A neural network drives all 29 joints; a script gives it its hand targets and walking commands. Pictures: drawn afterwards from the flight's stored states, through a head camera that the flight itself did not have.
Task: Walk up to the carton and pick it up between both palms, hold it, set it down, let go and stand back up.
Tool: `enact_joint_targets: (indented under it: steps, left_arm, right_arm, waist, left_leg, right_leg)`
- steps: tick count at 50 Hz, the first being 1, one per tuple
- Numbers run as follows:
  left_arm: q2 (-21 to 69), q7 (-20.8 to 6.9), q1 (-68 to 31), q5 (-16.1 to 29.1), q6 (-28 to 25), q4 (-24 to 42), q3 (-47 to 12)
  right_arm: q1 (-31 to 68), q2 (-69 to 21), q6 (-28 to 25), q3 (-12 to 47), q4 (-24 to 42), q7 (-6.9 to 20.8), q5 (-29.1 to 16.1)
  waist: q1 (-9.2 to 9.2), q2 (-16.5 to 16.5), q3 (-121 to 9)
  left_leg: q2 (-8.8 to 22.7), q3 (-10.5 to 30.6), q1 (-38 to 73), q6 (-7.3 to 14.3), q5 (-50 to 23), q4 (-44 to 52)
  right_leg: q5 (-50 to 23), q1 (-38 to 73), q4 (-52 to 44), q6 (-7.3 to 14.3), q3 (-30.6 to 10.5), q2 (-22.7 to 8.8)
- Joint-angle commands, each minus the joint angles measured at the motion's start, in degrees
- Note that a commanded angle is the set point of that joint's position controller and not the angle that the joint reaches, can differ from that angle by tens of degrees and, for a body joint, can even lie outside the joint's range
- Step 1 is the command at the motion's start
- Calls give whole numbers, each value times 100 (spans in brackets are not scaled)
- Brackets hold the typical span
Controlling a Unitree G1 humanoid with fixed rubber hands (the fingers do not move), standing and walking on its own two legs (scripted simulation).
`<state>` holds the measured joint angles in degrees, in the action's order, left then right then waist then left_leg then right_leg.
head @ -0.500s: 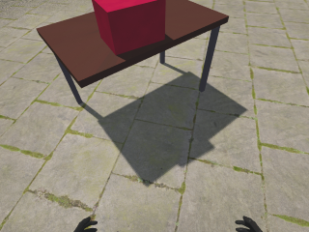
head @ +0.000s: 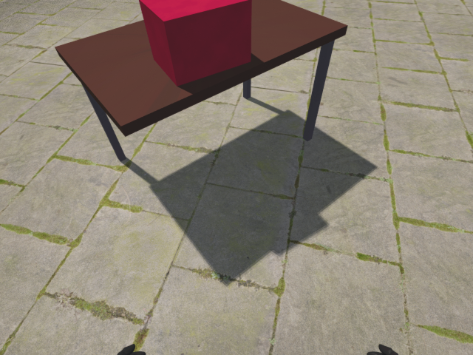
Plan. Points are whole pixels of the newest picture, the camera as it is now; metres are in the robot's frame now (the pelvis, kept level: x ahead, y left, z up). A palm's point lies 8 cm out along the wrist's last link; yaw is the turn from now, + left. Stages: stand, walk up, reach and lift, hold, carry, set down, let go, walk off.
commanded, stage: stand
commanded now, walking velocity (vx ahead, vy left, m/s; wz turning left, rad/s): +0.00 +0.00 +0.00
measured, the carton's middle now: (198, 32) +1.15 +0.17 +0.02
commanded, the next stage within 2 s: walk up in 0.52 s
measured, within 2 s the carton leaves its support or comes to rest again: neither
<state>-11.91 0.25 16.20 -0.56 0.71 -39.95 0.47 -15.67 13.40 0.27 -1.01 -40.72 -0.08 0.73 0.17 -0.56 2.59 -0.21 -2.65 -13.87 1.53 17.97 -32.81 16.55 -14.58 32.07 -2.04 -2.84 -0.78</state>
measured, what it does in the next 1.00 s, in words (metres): stands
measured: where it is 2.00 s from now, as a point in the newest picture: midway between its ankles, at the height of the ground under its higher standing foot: (241, 305)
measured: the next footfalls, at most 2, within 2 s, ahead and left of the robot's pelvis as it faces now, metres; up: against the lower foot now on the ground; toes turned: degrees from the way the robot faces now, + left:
left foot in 1.30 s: +0.29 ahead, +0.15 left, +0.00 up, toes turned +7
right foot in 1.72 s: +0.43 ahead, -0.11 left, +0.00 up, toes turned +0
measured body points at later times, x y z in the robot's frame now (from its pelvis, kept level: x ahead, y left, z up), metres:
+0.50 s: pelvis -0.01 +0.00 +0.00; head +0.00 +0.00 +0.45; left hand +0.08 +0.24 -0.12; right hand +0.07 -0.26 -0.12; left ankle +0.00 +0.10 -0.73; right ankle +0.01 -0.14 -0.73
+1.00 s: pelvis +0.04 -0.03 -0.01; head +0.03 -0.04 +0.44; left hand +0.08 +0.23 -0.12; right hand +0.05 -0.30 -0.14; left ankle +0.00 +0.09 -0.70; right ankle +0.01 -0.14 -0.73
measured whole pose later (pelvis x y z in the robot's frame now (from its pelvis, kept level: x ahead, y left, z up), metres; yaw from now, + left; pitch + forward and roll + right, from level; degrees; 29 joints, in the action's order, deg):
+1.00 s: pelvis +0.04 -0.03 -0.01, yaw +0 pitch -2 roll +0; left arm -13.0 -0.7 24.8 -3.8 -3.5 -40.1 3.5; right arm -26.8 15.6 1.3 -2.8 -44.9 1.4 3.0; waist -0.6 -1.5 0.4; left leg 0.4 0.4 -18.7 0.2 30.2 -53.0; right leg 22.0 -12.4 36.7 1.1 1.0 0.5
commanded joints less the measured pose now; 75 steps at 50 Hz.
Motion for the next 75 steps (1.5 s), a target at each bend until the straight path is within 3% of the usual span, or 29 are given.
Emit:
enact_joint_targets:
  steps: [1,4,5,8,11,12,17,35,36,37,39,42,44,45,46,47,48,50,53,56,58,61,64,65,66,67,68,71,75]
  left_arm:
    - [-775,38,15,9,-129,490,231]
    - [-799,49,-2,-11,-127,401,224]
    - [-793,49,-18,5,-153,419,225]
    - [-729,34,-117,-2,-157,443,224]
    - [-760,47,-17,-8,-181,300,224]
    - [-774,56,58,-12,-165,280,245]
    - [-737,70,158,-47,-220,300,268]
    - [-865,71,310,-8,-206,175,262]
    - [-918,-36,682,-299,-252,242,480]
    - [-967,-75,572,-335,-252,300,514]
    - [-838,-140,424,-223,-302,424,503]
    - [-569,-197,324,-215,-419,622,432]
    - [-625,-197,561,-240,-475,641,509]
    - [-705,-173,1073,-233,-506,550,573]
    - [-1025,-125,1667,-254,-544,420,658]
    - [-1643,-67,2121,-315,-538,249,780]
    - [-1662,41,2050,-376,-495,99,761]
    - [-1379,116,1649,-374,-512,177,633]
    - [-1252,86,996,-287,-525,228,521]
    - [-1200,38,883,-201,-539,111,470]
    - [-1271,13,914,-178,-540,85,481]
    - [-1494,8,1009,-202,-508,58,545]
    - [-1144,-40,1225,-242,-422,132,365]
    - [-718,-75,1585,-260,-371,226,176]
    - [-842,-91,1820,-131,-289,528,251]
    - [-1150,-66,1190,-256,-195,564,334]
    - [-1280,-114,845,-241,-170,697,399]
    - [-1056,-197,1112,-149,-217,595,426]
    - [-816,-317,1010,-145,-216,606,400]
  right_arm:
    - [67,584,-158,-217,567,-37,15]
    - [36,652,-129,-221,563,-20,-19]
    - [65,739,-133,-221,483,-26,-26]
    - [-154,715,-141,-242,376,-60,-25]
    - [66,658,-166,-227,343,-50,-28]
    - [-94,636,-174,-211,323,-50,-30]
    - [-54,714,-200,-237,417,-45,-41]
    - [-357,781,-140,-189,314,-63,-27]
    - [-939,861,-166,-384,274,48,170]
    - [-974,916,-162,-416,256,80,189]
    - [-1064,937,-209,-459,270,121,147]
    - [-967,1341,-287,-545,200,82,238]
    - [-671,1212,-231,-474,192,104,190]
    - [-374,1049,-184,-398,293,132,139]
    - [-1,634,-162,-253,534,154,66]
    - [-83,324,-166,-138,691,148,170]
    - [-217,655,-128,-229,720,124,323]
    - [-399,794,-112,-302,607,133,241]
    - [-510,690,-170,-339,634,227,200]
    - [-219,508,-173,-301,816,313,162]
    - [-162,439,-205,-298,848,339,184]
    - [-452,500,-251,-419,770,297,246]
    - [-1811,1004,-351,-676,460,117,270]
    - [-2381,1377,-395,-742,413,80,388]
    - [-2298,1868,-356,-789,581,8,235]
    - [-1956,1786,-301,-776,580,-49,43]
    - [-1531,1544,-273,-651,627,-71,5]
    - [-743,1249,-307,-503,628,-52,151]
    - [-653,1137,-441,-429,431,-16,154]
  waist:
    - [3,190,-254]
    - [59,373,-66]
    - [-11,38,25]
    - [123,286,-75]
    - [48,17,13]
    - [75,325,-92]
    - [-43,-34,-188]
    - [16,158,-36]
    - [73,38,-704]
    - [95,49,-16]
    - [192,-76,682]
    - [193,-630,667]
    - [-23,-529,514]
    - [-357,-310,486]
    - [-721,547,618]
    - [-843,1535,793]
    - [-729,751,1065]
    - [-474,240,1011]
    - [-265,665,692]
    - [-203,1034,705]
    - [-203,1046,587]
    - [-144,770,415]
    - [544,-395,-215]
    - [733,-1463,-864]
    - [661,-1765,-881]
    - [676,-854,-539]
    - [561,-480,102]
    - [97,-549,460]
    - [42,-705,369]
  left_leg:
    - [554,670,146,145,-1122,772]
    - [502,567,-64,120,-690,834]
    - [509,548,-49,88,-560,819]
    - [551,639,53,125,-611,850]
    - [542,656,-20,98,-459,962]
    - [539,663,-38,109,-382,966]
    - [613,660,-92,82,-422,1031]
    - [553,546,126,30,-411,870]
    - [396,673,309,280,2397,531]
    - [554,1029,-184,404,3033,634]
    - [901,1633,-316,663,3062,952]
    - [1652,2556,292,1124,2744,1840]
    - [1353,2030,-893,907,2894,1518]
    - [915,1445,-1869,589,3016,908]
    - [135,531,-3074,65,2401,-678]
    - [-223,-41,-3791,-200,1720,-2460]
    - [231,556,-3799,-157,1582,-2823]
    - [404,714,-3610,-164,914,-3204]
    - [493,531,-2739,-293,235,-2656]
    - [530,223,-2055,-303,-307,-1624]
    - [466,43,-1367,-196,-640,-880]
    - [329,-112,-361,-21,-940,-511]
    - [20,-80,1612,255,-459,-138]
    - [1256,1759,2326,730,681,163]
    - [2410,4606,2327,1531,1708,1627]
    - [2552,5129,1404,1686,3106,2205]
    - [2295,4348,813,1469,2966,2200]
    - [1670,2346,-501,1159,1567,1902]
    - [1488,1623,-705,1286,1153,1930]
  right_leg:
    - [-974,24,-416,242,-257,-258]
    - [-948,39,-487,240,-310,-310]
    - [-881,-148,-550,228,-349,-307]
    - [-886,-35,-547,296,-352,-310]
    - [-789,-66,-579,232,-338,-294]
    - [-762,31,-570,237,-360,-272]
    - [-741,179,-366,278,-336,-285]
    - [-683,-151,-605,321,-505,-312]
    - [2319,48,-304,569,-413,-148]
    - [2896,-549,-215,649,-588,-186]
    - [2373,-1309,54,642,-497,-284]
    - [629,-1594,730,353,546,-2]
    - [875,-214,222,469,395,24]
    - [1290,832,-219,613,77,7]
    - [2439,1687,-1134,960,-1452,-682]
    - [3352,1903,-2209,1521,-3595,-2039]
    - [2513,1699,-2121,1930,-3798,-2531]
    - [690,1568,-1799,1822,-2677,-2194]
    - [-683,1148,-1800,1535,-1209,-1564]
    - [-1401,678,-1681,1413,-318,-1170]
    - [-1350,381,-1459,1311,8,-1031]
    - [-722,66,-1256,1362,-147,-1370]
    - [-1112,-585,1346,943,464,-777]
    - [128,-1279,3405,577,919,-265]
    - [1803,-2251,4198,320,558,424]
    - [1502,-2251,4669,399,-13,-114]
    - [1134,-2359,4828,400,-103,-233]
    - [763,-1720,3809,339,-52,-545]
    - [471,-1491,2599,171,206,-565]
